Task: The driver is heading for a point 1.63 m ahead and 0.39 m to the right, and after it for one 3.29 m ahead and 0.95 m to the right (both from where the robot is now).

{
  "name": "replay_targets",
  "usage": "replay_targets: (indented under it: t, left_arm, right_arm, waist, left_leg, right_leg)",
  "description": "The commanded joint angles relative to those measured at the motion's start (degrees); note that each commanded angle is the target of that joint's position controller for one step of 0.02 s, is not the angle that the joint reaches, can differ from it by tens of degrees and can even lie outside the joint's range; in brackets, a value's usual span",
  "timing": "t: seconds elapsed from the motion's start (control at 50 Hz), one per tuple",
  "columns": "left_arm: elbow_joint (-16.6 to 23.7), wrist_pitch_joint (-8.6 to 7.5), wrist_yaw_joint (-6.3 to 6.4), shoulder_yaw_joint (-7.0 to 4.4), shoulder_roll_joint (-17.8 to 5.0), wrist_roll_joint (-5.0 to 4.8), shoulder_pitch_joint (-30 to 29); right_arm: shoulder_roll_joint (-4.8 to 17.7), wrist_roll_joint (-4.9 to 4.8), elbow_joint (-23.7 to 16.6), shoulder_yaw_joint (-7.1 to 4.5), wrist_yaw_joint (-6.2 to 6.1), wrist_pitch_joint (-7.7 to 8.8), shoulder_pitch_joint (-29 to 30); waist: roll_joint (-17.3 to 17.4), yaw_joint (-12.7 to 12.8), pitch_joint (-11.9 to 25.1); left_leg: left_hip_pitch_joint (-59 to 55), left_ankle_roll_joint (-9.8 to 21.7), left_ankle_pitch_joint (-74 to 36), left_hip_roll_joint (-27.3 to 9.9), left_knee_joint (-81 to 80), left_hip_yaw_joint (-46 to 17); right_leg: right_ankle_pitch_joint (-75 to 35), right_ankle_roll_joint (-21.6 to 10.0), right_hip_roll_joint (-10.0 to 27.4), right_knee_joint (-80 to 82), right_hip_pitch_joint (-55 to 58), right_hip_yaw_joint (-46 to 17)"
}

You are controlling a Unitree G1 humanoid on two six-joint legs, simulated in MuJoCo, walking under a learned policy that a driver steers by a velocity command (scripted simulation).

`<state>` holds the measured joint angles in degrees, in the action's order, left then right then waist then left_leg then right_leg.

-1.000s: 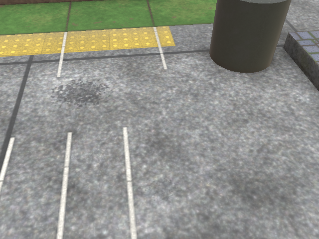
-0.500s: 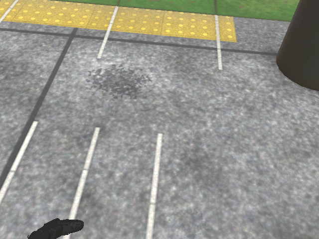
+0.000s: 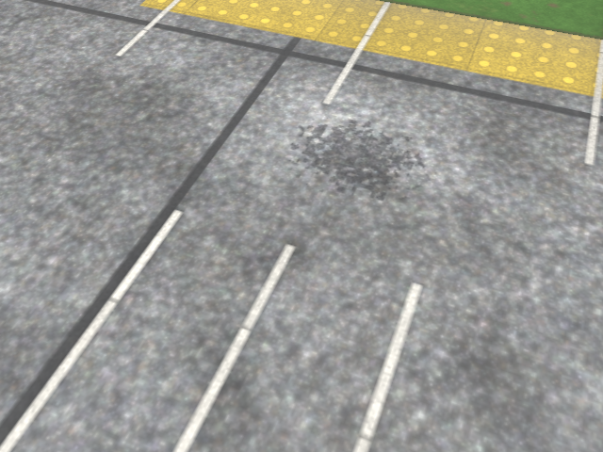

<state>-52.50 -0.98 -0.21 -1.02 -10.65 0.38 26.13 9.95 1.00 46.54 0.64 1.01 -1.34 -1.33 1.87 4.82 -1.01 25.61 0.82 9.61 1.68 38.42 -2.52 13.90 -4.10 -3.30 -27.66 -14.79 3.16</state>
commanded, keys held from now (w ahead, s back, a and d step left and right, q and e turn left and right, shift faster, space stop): e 0.50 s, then no key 0.50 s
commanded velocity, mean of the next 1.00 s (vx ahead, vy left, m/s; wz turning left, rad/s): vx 0.01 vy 0.00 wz -0.34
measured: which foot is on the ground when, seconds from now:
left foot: up 0.00-0.00, down 0.02-0.36, up 0.38-0.86, down 0.88-1.00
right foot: down 0.00-0.06, up 0.08-0.36, down 0.38-1.00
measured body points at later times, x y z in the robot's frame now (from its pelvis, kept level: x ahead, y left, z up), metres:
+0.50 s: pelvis +0.00 -0.05 +0.00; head +0.01 -0.08 +0.45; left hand +0.17 +0.19 -0.10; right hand +0.04 -0.34 -0.13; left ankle +0.06 +0.09 -0.68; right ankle -0.02 -0.11 -0.74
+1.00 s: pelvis +0.04 -0.05 +0.00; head +0.06 -0.04 +0.45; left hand +0.19 +0.16 -0.14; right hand +0.07 -0.32 -0.11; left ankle +0.09 +0.06 -0.74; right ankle -0.02 -0.11 -0.74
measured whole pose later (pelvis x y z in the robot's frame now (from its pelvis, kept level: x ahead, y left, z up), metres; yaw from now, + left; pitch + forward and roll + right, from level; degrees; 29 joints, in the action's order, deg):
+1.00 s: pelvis +0.04 -0.05 +0.00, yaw -21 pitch -1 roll +0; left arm -48.8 1.0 -0.7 -0.8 -12.9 1.1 16.0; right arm 12.5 0.7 48.1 -1.6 -0.4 -0.7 -9.6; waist -1.3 1.4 -2.2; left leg 11.9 0.7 14.0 0.8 26.8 -0.8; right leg 15.6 -3.8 -6.2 -24.8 -7.7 -5.5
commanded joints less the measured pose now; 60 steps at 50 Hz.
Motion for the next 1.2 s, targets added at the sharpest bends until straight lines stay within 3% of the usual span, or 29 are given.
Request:
replay_targets:
  t: [0.02,0.04,0.06,0.08,0.1,0.12,0.14,0.2,0.3,0.34,0.36,0.38,0.4,0.42,0.46,0.5,0.54,0.58,0.64,0.78,0.84,0.86,0.88,0.9,0.92,0.94,0.98,1.06,1.2]
  left_arm:
    - [4.2,0.23,-0.01,-2.29,-9.1,0.62,-0.1]
    - [4.9,-0.04,0.09,-2.13,-8.1,0.34,1.3]
    - [5.7,-0.31,0.06,-1.45,-3.9,-0.59,5.6]
    - [6.9,0.19,0.3,-1.31,-4.1,-0.87,1.4]
    - [7.9,1.02,0.34,-2.9,-8.3,-0.09,-2.5]
    - [8.7,1.75,0.07,-3.88,-9.4,0.38,-4.1]
    - [8.7,2.61,-0.28,-3.98,-8.4,0.68,-3.8]
    - [8.4,4.14,-1.0,-3.29,-5.4,1.09,-2.4]
    - [12.3,4.47,-2.34,-3.08,-6.6,0.31,-8.7]
    - [12.5,4.12,-2.31,-3.07,-6.6,0.35,-7.5]
    - [12.5,3.62,-2.11,-3.22,-7.5,0.84,-7.1]
    - [12.8,2.83,-1.61,-3.95,-11.5,1.54,-5.4]
    - [13.9,2.88,-1.33,-5.75,-20.3,0.74,-3.3]
    - [13.1,3.16,-0.59,-5.16,-17.5,1.17,-1.1]
    - [14.0,3.89,0.59,-4.18,-14.6,0.86,-7.4]
    - [15.3,3.82,0.98,-4.03,-13.7,0.09,-11.3]
    - [15.2,3.3,0.54,-3.82,-12.7,-0.5,-10.9]
    - [14.4,2.9,0.37,-3.69,-12.3,-0.65,-9.5]
    - [13.1,2.65,0.36,-3.39,-11.7,-0.29,-7.5]
    - [11.0,1.77,-0.02,-2.62,-11.3,1.02,-7.7]
    - [10.0,1.64,0.28,-2.12,-10.7,0.92,-9.2]
    - [9.5,1.42,0.47,-1.93,-10.3,0.61,-9.6]
    - [9.3,0.87,0.42,-1.34,-8.5,0.66,-8.3]
    - [9.0,0.4,-0.03,-1.08,-7.1,0.28,-3.7]
    - [7.0,0.89,-0.01,-1.03,-7.7,0.4,-4.7]
    - [6.5,1.29,-0.13,-1.2,-8.5,0.83,-6.8]
    - [5.8,1.54,-0.5,-1.67,-9.6,0.79,-9.7]
    - [2.0,1.32,0.01,-1.3,-7.9,0.69,-8.2]
    - [-3.3,1.2,1.04,-1.41,-7.6,0.56,-9.4]
  right_arm:
    - [6.0,-0.31,-1.4,-1.59,-1.73,1.7,-5.4]
    - [7.8,0.44,-1.3,-1.95,-2.72,2.57,-7.6]
    - [10.4,0.93,-2.2,-2.48,-3.34,2.68,-7.3]
    - [10.7,-0.31,-1.8,-3.2,-3.62,1.85,-6.4]
    - [8.9,-0.73,-1.9,-2.98,-3.79,1.73,-7.5]
    - [8.5,-0.73,-2.2,-2.95,-3.81,1.56,-7.2]
    - [8.2,-0.43,-2.6,-3.07,-3.68,1.19,-6.2]
    - [7.5,0.12,-3.3,-3.61,-3.3,0.63,-3.3]
    - [11.5,0.39,-3.0,-5.59,-2.51,0.77,-6.7]
    - [12.9,0.08,-3.4,-6.3,-2.22,0.31,-6.0]
    - [12.7,0.37,-3.1,-6.53,-2.05,0.02,-7.4]
    - [9.8,0.8,-3.7,-6.13,-1.55,-0.26,-8.8]
    - [7.6,-0.09,-9.5,-5.12,-1.42,-0.61,-2.6]
    - [9.2,0.44,-9.6,-5.31,-1.64,-0.94,0.6]
    - [8.5,-0.12,-7.7,-5.12,-1.52,-0.72,-3.0]
    - [9.6,0.75,-5.8,-5.27,-1.26,-0.6,-7.3]
    - [9.2,0.66,-5.2,-5.08,-0.87,-1.04,-9.3]
    - [8.9,0.38,-5.5,-4.8,-0.67,-1.56,-9.0]
    - [9.3,0.28,-5.6,-4.85,-0.3,-2.04,-7.7]
    - [8.6,-0.61,-5.0,-4.23,-0.58,-1.14,-6.3]
    - [7.9,-0.59,-3.8,-3.87,-1.33,-0.36,-8.5]
    - [7.8,-0.16,-3.0,-3.69,-1.69,0.33,-10.5]
    - [9.3,0.53,-2.5,-3.78,-2.27,1.2,-12.2]
    - [13.4,0.61,-2.7,-4.53,-2.54,1.64,-10.3]
    - [10.5,-0.37,-2.3,-3.95,-2.11,1.48,-8.5]
    - [9.0,-0.51,-2.0,-3.59,-1.62,1.46,-7.4]
    - [9.5,-0.28,-0.7,-3.77,-1.48,1.37,-8.6]
    - [9.2,-0.32,2.3,-3.86,-1.73,1.57,-9.8]
    - [8.9,-0.23,7.0,-3.86,-2.16,1.92,-9.8]
  waist:
    - [-8.2,-4.9,1.8]
    - [-4.9,-4.7,4.4]
    - [6.2,-2.1,8.9]
    - [12.3,-4.4,9.2]
    - [9.2,-6.3,7.5]
    - [6.9,-5.8,6.3]
    - [5.7,-4.7,4.4]
    - [7.1,-2.2,2.2]
    - [8.4,-4.4,4.3]
    - [6.2,-2.6,5.2]
    - [2.7,-2.3,4.3]
    - [-10.0,-2.1,3.4]
    - [-23.2,0.4,1.0]
    - [-13.0,1.3,0.4]
    - [-8.4,-2.9,-0.8]
    - [-8.7,-4.7,1.3]
    - [-6.3,-5.0,3.7]
    - [-6.2,-4.4,3.7]
    - [-7.4,-3.2,2.0]
    - [-8.4,-2.4,0.8]
    - [-7.5,-4.3,0.8]
    - [-6.2,-5.5,1.4]
    - [-3.4,-5.0,3.9]
    - [5.0,-1.0,5.2]
    - [5.6,-2.3,5.8]
    - [4.8,-3.0,4.0]
    - [3.4,-4.7,1.5]
    - [-0.1,-4.4,0.1]
    - [-1.6,-4.3,-1.0]
  left_leg:
    - [-13.6,1.4,-0.3,-2.1,-13.0,-0.7]
    - [-21.1,2.6,-4.5,-8.2,-14.0,-4.9]
    - [-31.8,5.2,-19.7,-19.1,-12.5,-12.4]
    - [-28.3,10.3,-22.2,-22.7,-15.2,-17.0]
    - [-25.1,12.7,-21.6,-23.2,-17.1,-16.4]
    - [-22.1,13.7,-20.1,-22.5,-18.2,-14.4]
    - [-18.2,13.6,-19.9,-20.9,-18.8,-10.7]
    - [-10.2,10.4,-11.6,-15.6,-19.8,-2.2]
    - [-9.6,8.4,-5.2,-18.1,-16.9,-0.9]
    - [-7.0,5.2,-0.4,-17.7,-12.6,0.9]
    - [-2.7,2.2,4.3,-16.1,-8.1,3.4]
    - [6.1,-2.0,14.7,-10.7,6.4,9.8]
    - [18.6,-4.0,27.0,-0.9,13.4,9.7]
    - [17.8,-2.8,25.3,-3.0,19.5,1.8]
    - [17.7,-1.6,15.9,-3.8,21.4,0.0]
    - [14.5,-1.7,9.0,-3.2,23.0,0.6]
    - [12.1,-2.2,6.1,-2.8,23.2,1.1]
    - [11.8,-2.4,4.6,-2.8,20.9,1.2]
    - [10.4,-2.6,2.5,-3.4,15.7,0.3]
    - [-2.4,-0.6,8.8,-1.7,3.3,1.4]
    - [-11.2,1.0,5.6,-1.0,-9.0,1.9]
    - [-17.9,1.4,-2.4,-2.8,-16.1,0.2]
    - [-24.9,2.1,-8.0,-8.0,-18.3,-4.8]
    - [-28.8,4.2,-21.3,-14.7,-15.0,-11.4]
    - [-24.2,5.8,-22.2,-14.7,-14.2,-10.3]
    - [-21.6,4.4,-17.1,-11.6,-14.2,-7.7]
    - [-20.7,2.6,-12.5,-8.1,-14.7,-5.1]
    - [-21.2,2.6,-11.5,-7.8,-15.3,-5.0]
    - [-21.0,3.0,-11.6,-7.3,-16.5,-5.1]
  right_leg:
    - [-19.6,-3.8,14.1,4.7,-2.2,-19.1]
    - [-13.9,-2.2,12.9,2.3,-5.4,-19.1]
    - [1.9,-0.3,7.9,-3.7,-12.5,-13.5]
    - [11.8,0.6,1.7,-9.9,-16.2,-6.2]
    - [18.0,1.5,0.5,-18.9,-16.8,-4.5]
    - [19.4,2.4,0.4,-26.3,-17.6,-4.1]
    - [18.4,3.2,1.2,-31.1,-17.3,-4.0]
    - [12.3,4.7,2.2,-31.0,-12.9,-2.8]
    - [10.0,3.1,2.2,-17.3,-5.7,0.4]
    - [4.2,1.7,0.7,-7.4,1.3,2.6]
    - [1.0,1.3,0.5,-1.8,5.8,0.2]
    - [2.3,-0.6,10.5,7.2,10.4,-15.4]
    - [-14.3,-7.6,25.5,12.5,8.8,-38.5]
    - [-13.7,-9.7,23.6,11.8,8.8,-35.9]
    - [-7.4,-8.4,17.6,9.9,7.0,-27.8]
    - [-14.7,-6.6,13.6,9.3,6.6,-22.6]
    - [-21.0,-5.8,13.0,8.7,7.9,-20.1]
    - [-22.5,-5.6,12.9,8.6,9.2,-19.3]
    - [-21.0,-5.2,13.2,9.2,9.5,-19.8]
    - [-23.7,-6.9,12.9,6.9,4.9,-20.4]
    - [-24.8,-6.1,11.9,4.4,3.3,-21.2]
    - [-23.3,-4.4,11.3,3.7,0.9,-21.1]
    - [-18.1,-2.3,9.7,3.0,-1.3,-20.4]
    - [-9.3,-0.7,5.2,2.6,-4.3,-15.9]
    - [-2.4,-0.3,3.5,5.2,0.6,-13.4]
    - [-4.1,-0.2,3.5,6.9,2.9,-14.0]
    - [-9.0,-0.3,4.1,6.6,3.3,-14.4]
    - [-10.1,-0.1,5.1,7.7,4.0,-14.3]
    - [-10.6,0.3,5.8,8.5,6.3,-13.9]
Keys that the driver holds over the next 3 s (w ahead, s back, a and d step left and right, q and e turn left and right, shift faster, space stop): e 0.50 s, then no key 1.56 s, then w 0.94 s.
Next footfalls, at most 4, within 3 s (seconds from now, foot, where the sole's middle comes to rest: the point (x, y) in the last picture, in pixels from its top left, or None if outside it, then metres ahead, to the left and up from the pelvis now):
0.02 left None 0.09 0.10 -0.77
0.38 right None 0.02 -0.12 -0.77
0.88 left None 0.12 0.04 -0.77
2.46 right None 0.14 -0.19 -0.77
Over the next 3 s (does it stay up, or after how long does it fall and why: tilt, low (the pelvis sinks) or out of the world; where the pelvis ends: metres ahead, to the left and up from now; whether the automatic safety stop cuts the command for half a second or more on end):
stays up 0.36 -0.18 -0.02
